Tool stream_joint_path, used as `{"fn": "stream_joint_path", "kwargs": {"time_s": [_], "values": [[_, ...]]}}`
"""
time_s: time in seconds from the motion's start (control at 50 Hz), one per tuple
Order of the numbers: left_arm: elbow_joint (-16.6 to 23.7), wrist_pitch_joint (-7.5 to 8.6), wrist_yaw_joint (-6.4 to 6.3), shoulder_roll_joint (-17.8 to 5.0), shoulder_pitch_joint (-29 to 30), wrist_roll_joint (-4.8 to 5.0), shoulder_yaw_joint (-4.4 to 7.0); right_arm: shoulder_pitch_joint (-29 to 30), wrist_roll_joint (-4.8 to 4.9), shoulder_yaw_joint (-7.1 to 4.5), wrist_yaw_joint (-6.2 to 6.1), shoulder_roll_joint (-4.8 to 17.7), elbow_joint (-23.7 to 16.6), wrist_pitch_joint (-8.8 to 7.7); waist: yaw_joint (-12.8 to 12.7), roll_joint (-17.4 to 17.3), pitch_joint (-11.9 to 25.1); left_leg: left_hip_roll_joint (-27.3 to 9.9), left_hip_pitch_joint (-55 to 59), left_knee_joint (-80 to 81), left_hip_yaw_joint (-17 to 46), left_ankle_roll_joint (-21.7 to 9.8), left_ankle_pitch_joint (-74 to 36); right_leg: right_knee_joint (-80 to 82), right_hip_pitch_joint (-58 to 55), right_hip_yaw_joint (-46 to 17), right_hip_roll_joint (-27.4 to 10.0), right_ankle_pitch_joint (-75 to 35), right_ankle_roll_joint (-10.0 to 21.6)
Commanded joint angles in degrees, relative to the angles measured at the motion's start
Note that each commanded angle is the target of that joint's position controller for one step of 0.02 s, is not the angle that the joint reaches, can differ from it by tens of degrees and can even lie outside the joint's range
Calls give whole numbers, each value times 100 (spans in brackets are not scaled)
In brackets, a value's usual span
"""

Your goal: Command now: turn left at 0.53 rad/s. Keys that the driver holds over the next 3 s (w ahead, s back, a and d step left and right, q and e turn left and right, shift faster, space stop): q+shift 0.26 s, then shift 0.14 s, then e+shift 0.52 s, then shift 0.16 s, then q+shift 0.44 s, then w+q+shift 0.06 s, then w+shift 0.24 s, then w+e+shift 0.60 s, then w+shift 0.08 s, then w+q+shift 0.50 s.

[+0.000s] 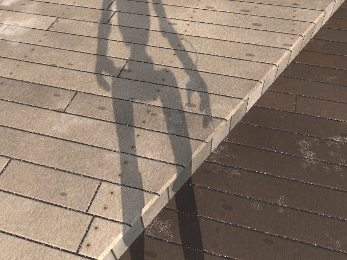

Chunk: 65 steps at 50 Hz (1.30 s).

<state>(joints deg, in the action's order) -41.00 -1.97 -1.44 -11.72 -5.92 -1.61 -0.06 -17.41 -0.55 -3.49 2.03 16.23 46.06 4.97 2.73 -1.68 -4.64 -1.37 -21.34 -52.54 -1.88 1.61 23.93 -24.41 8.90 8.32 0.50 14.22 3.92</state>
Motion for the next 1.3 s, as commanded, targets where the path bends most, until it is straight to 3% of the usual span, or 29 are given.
{"fn": "stream_joint_path", "kwargs": {"time_s": [0.02, 0.12, 0.18, 0.2, 0.22, 0.24, 0.28, 0.32, 0.36, 0.4, 0.48, 0.52, 0.58, 0.68, 0.74, 0.76, 0.78, 0.8, 0.84, 0.86, 0.9, 0.96, 1.08, 1.16, 1.2, 1.24, 1.26, 1.28, 1.3], "values": [[193, 59, -36, -1077, -268, -38, 353, 451, 11, -109, 49, 419, -623, -67, -402, 754, 310, -141, -527, 206, -76, -23, 163, 582, -602, -909, -1860, -2172, 855], [178, 108, 59, -1214, -220, -33, 455, 495, 83, -132, 118, 363, -883, -74, -333, 864, 610, -74, 48, 949, -375, -229, 221, 156, -533, -557, -2023, -2565, 698], [148, 111, 125, -1319, -180, 76, 534, 141, 20, -180, 107, 414, -881, -164, 15, 510, 777, 46, 1089, 2415, -270, -483, -915, -842, 61, -14, -1860, -1787, 73], [197, 105, 161, -1166, -335, 101, 511, -177, -95, -327, 11, 992, -822, -253, 122, -688, 783, -707, 1736, 3357, 1193, -769, -1842, -2217, 990, 405, -1274, -420, -370], [675, 34, 148, -762, 31, 40, 379, -379, -27, -538, -24, 1883, -880, -315, 83, -1713, 571, -2041, 2088, 3432, 3540, -1723, -4223, -3251, 2764, 103, -39, 2492, -795], [673, -26, 91, -914, 257, -55, 372, -694, 40, -588, -39, 1748, -817, -304, 355, -819, 850, -2045, 2219, 3383, 3302, -2171, -4050, -4081, 2892, -841, -86, 2541, -769], [476, 27, 105, -1011, -39, 48, 398, 243, 75, -407, -124, 1205, -957, -217, -136, -311, 381, -1308, 1770, 3422, 2232, -1791, -3071, -4000, 2906, -1073, -352, 1325, -699], [293, 45, 110, -1175, -331, -56, 456, 742, 104, -273, -189, 858, -1088, -212, -299, -371, 580, -852, 1759, 3309, 1683, -1501, -3835, -3881, 2535, -934, -290, 724, -720], [207, -5, 155, -1114, -523, -18, 444, 502, 102, -240, -166, 862, -994, -269, -254, -195, 839, -831, 1889, 3211, 1523, -1433, -4465, -3821, 2296, -892, -225, 641, -737], [207, -52, 163, -1045, -519, 33, 420, 361, 71, -240, -170, 931, -909, -306, -183, -216, 776, -845, 1966, 3262, 1573, -1423, -4294, -3539, 2315, -895, -224, 603, -728], [-18, -134, 188, -844, -634, 49, 328, 555, -70, 54, -257, 410, -764, -403, -162, -367, 636, -868, 1658, 3603, 1195, -1300, -3386, -2376, 1558, -889, -335, 423, -636], [-62, -148, 206, -889, -558, 76, 331, 579, -153, 69, -293, 567, -651, -439, -83, -499, 441, -890, 1365, 3622, 1035, -1250, -2992, -1909, 1105, -852, -175, 497, -535], [8, -110, 253, -1147, -541, 98, 425, 489, -110, -42, -341, 941, -530, -394, -70, -501, 255, -1206, 1557, 3355, 1139, -1410, -3395, -1983, 1373, -827, -56, 920, -417], [109, -53, 306, -963, -627, 164, 407, 674, -79, -91, -386, 862, -496, -372, -152, -366, 359, -1471, 1904, 2883, 970, -1425, -4332, -1680, 1316, -600, -75, 1261, -275], [124, 31, 292, -900, -953, 154, 420, 889, -26, -142, -399, 906, -491, -375, -473, -201, 558, -1229, 1581, 2079, 449, -950, -3924, -258, 455, -650, 45, 109, -67], [120, 105, 259, -1314, -1163, 63, 534, 905, -28, -134, -387, 823, -575, -407, -563, 525, 692, -725, 909, 959, 2, -565, -2885, 392, -162, -1822, -497, -897, 204], [198, 160, 268, -2170, -1300, 83, 751, 1105, -64, -24, -367, 415, -935, -377, -473, 1670, 582, 501, -992, -225, -405, -74, 686, 519, -928, -4148, -1993, -3611, 1033], [20, 156, 288, -2114, -1927, 159, 798, 1199, -120, 12, -418, 431, -942, -321, -725, 1285, 894, 571, -1188, -1171, 394, -99, 1584, 453, -1077, -4356, -2202, -4367, 1685], [139, 62, 211, -1628, -1237, 205, 710, 1157, -56, -4, -379, 557, -811, -353, -415, 525, 387, 191, -1433, -1455, 652, -82, 555, 420, -742, -3343, -1512, -3364, 1408], [242, 5, 167, -1470, -878, 211, 661, 1216, -66, -35, -360, 661, -815, -387, -305, 493, 336, 101, -1462, -1178, 644, -38, 142, 467, -714, -3078, -1153, -3002, 1104], [293, -36, 152, -1455, -881, 220, 661, 1114, -128, -37, -273, 700, -787, -365, -322, 548, 644, 156, -1272, -987, 563, 108, -160, 391, -844, -2897, -868, -3349, 927], [259, -32, 151, -1565, -1124, 201, 705, 1035, -57, 8, -230, 598, -798, -305, -410, 480, 826, 163, -1314, -609, 477, 205, -268, 294, -1050, -2892, -831, -3494, 887], [246, -51, 90, -1521, -1192, 63, 623, 1146, -42, 14, -279, 668, -816, -248, -560, 796, 681, 125, -988, 28, 417, 154, -301, 316, -586, -3096, -817, -2918, 839], [185, 11, 57, -1016, -834, -51, 337, 894, -4, 113, -252, 464, -567, -258, -462, 817, 692, 51, 235, 1082, 270, -22, -372, 429, -18, -2665, -791, -2611, 685], [76, 37, 25, -1192, -770, -79, 324, 883, 39, 95, -254, 552, -500, -246, -440, 888, 538, 226, 731, 1583, 180, -139, -414, 326, 179, -2579, -852, -2402, 619], [8, 22, -41, -1483, -691, 16, 395, 749, 24, 56, -242, 691, -485, -310, -236, 707, 370, 350, 1053, 2615, 235, -301, -1002, -71, 235, -2477, -831, -2240, 426], [-12, 42, -74, -1515, -778, 24, 411, 731, -13, 30, -247, 841, -502, -378, -242, 457, 387, 138, 1232, 2988, 771, -406, -1504, -317, 289, -2419, -695, -1781, 234], [103, 64, -92, -1388, -841, -7, 394, 493, -79, -39, -250, 1241, -509, -459, -304, -350, 546, -766, 1478, 3281, 2077, -650, -2541, -1214, 542, -1964, -193, -928, 21], [246, 28, -117, -1257, -737, 34, 379, 400, 29, -196, -190, 1666, -406, -446, -339, -1110, 392, -1574, 1513, 3262, 3289, -1574, -4133, -1827, 1294, -1119, 720, 1065, -260]]}}
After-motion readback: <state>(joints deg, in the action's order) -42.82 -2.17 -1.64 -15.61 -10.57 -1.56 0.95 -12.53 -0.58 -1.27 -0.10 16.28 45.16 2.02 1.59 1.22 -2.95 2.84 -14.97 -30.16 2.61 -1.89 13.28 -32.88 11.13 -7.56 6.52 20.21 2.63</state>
